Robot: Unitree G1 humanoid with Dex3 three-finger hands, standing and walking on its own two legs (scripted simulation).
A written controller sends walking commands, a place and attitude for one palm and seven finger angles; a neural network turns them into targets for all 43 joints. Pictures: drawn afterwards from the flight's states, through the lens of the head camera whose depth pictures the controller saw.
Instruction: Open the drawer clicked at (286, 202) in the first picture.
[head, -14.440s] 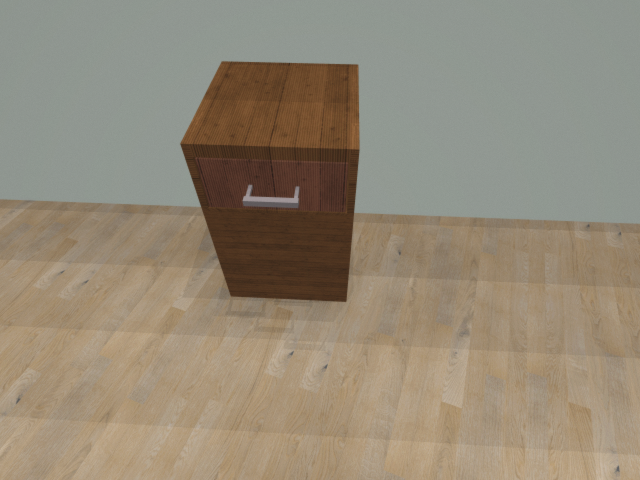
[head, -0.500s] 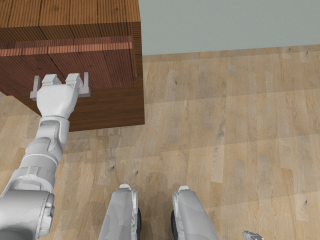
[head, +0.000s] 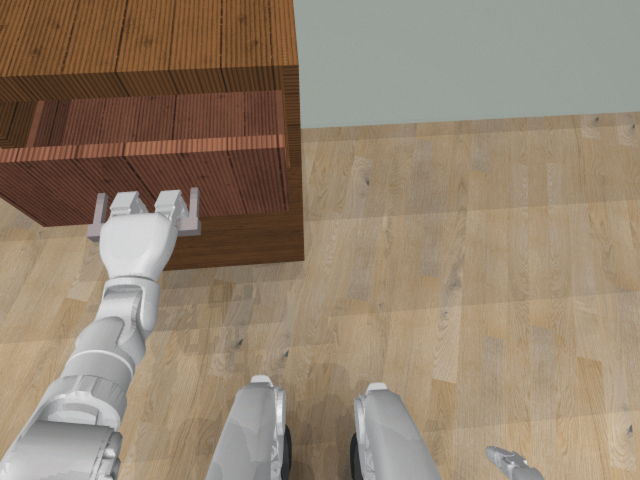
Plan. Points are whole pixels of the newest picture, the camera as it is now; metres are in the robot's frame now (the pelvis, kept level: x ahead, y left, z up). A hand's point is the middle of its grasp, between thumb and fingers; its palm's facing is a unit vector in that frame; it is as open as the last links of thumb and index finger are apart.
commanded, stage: pull the drawer open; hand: left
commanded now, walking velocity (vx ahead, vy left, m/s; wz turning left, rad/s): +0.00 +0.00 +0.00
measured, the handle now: (147, 214) +0.45 +0.25 -0.05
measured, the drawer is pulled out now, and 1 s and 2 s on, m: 0.09 0.19 0.30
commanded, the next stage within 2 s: none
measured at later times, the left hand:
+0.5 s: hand (155, 290) +0.35 +0.23 -0.07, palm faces -0.02 -0.06 -1.00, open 5.1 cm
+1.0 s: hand (152, 328) +0.30 +0.23 -0.07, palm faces -0.03 -0.07 -1.00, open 5.1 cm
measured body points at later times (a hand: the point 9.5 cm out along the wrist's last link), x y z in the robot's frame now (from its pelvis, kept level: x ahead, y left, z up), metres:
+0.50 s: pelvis +0.00 -0.01 +0.00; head +0.14 +0.00 +0.43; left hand +0.35 +0.23 -0.02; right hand +0.14 -0.26 -0.14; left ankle +0.04 +0.10 -0.57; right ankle +0.02 -0.12 -0.57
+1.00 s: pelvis +0.00 -0.01 +0.01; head +0.14 +0.00 +0.44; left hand +0.30 +0.23 -0.02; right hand +0.18 -0.25 -0.13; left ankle +0.04 +0.10 -0.57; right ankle +0.02 -0.12 -0.57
